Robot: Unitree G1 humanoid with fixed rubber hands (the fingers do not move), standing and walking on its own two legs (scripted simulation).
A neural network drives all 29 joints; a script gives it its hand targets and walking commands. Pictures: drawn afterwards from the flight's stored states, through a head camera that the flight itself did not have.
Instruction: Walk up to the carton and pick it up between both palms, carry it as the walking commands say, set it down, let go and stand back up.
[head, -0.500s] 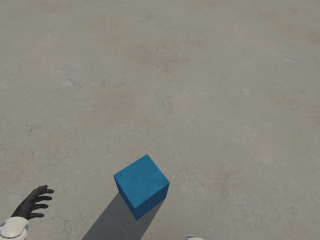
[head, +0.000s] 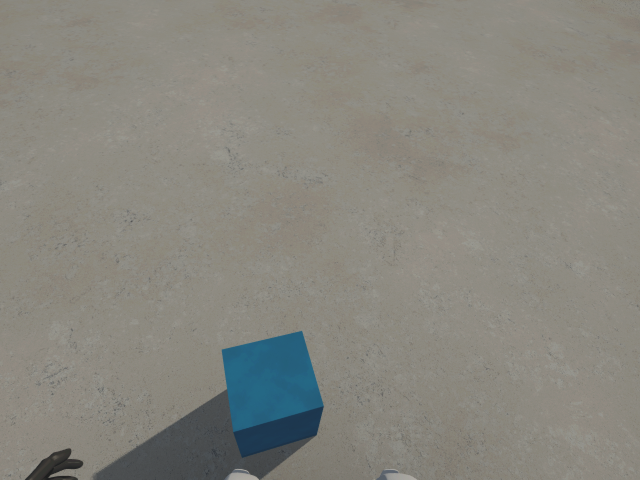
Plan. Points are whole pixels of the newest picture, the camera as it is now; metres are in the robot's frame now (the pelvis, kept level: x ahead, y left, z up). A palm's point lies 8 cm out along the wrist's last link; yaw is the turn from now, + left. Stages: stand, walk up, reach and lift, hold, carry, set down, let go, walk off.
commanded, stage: walk up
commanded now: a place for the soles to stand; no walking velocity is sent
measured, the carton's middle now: (271, 394) +0.44 +0.10 -0.59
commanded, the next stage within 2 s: none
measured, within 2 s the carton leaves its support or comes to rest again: neither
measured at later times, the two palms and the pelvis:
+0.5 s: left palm out of the picture -0.02 +0.31 -0.04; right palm (580, 410) +0.25 -0.34 -0.05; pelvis +0.03 -0.05 +0.02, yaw +16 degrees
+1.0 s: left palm out of the picture +0.04 +0.31 -0.05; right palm (549, 395) +0.26 -0.30 -0.04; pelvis +0.04 -0.04 +0.04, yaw +18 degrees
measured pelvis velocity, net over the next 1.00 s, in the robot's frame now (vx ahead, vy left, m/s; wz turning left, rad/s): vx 0.04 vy -0.04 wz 0.32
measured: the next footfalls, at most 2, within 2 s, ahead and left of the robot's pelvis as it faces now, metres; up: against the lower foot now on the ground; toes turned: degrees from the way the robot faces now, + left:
left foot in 0.36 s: +0.05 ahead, +0.10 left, +0.00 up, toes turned +12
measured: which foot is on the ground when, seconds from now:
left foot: down 0.00-0.00, up 0.02-0.34, down 0.36-1.00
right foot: down 0.00-1.00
